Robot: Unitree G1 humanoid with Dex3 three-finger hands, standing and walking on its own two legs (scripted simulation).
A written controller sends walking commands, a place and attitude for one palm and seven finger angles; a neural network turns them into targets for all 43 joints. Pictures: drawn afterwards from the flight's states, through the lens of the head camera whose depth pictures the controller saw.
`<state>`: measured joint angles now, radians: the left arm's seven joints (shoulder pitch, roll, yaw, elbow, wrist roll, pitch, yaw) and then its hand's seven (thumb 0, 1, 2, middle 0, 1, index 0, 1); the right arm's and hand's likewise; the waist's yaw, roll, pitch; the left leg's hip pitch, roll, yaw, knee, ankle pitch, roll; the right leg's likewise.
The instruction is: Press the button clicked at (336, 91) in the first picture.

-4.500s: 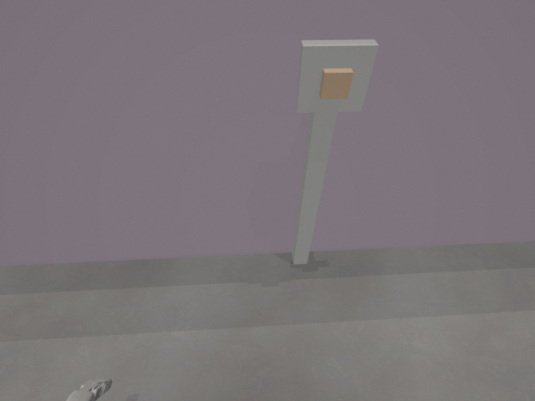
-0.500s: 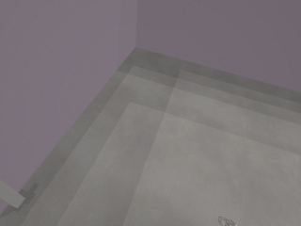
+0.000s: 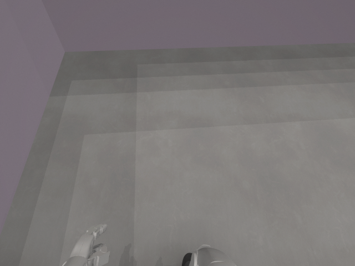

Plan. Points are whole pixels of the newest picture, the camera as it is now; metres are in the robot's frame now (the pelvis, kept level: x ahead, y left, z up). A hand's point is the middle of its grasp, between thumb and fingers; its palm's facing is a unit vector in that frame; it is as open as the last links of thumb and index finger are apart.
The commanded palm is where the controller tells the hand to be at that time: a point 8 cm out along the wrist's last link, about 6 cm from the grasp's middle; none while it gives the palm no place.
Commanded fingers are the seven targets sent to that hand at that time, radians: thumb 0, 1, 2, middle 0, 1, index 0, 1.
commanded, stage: walk to a spot facing it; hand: left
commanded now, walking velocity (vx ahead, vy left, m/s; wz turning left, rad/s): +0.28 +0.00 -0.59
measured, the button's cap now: out of the picture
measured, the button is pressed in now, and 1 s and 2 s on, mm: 0 0 0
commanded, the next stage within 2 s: turn to face it in 0.14 s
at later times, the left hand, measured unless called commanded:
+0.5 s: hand (95, 248) +0.18 +0.21 -0.16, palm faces +0.02 -0.98 -0.18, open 7.4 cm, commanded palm none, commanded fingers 0.00 0.90 0.90 -0.20 -0.30 -0.20 -0.30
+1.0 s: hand (88, 212) +0.26 +0.24 -0.13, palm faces +0.17 -0.95 -0.26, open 7.4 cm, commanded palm none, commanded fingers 0.00 0.90 0.90 -0.20 -0.30 -0.20 -0.30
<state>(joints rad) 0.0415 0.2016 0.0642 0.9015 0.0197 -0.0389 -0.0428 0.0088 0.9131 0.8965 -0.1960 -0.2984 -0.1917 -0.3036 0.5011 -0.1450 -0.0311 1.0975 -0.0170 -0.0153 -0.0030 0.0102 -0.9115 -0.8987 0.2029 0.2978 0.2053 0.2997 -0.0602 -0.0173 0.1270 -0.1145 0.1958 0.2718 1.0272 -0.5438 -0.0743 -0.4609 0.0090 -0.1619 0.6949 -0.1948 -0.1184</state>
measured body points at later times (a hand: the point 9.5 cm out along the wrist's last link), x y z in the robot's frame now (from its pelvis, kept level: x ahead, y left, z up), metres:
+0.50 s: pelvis +0.18 +0.03 +0.02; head +0.19 +0.05 +0.47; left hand +0.18 +0.26 -0.14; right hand +0.28 -0.20 -0.11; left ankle +0.25 +0.12 -0.71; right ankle +0.09 -0.06 -0.71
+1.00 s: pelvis +0.17 +0.02 +0.03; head +0.20 +0.02 +0.48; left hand +0.25 +0.29 -0.11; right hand +0.22 -0.23 -0.12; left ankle +0.25 +0.11 -0.71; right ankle +0.15 -0.13 -0.68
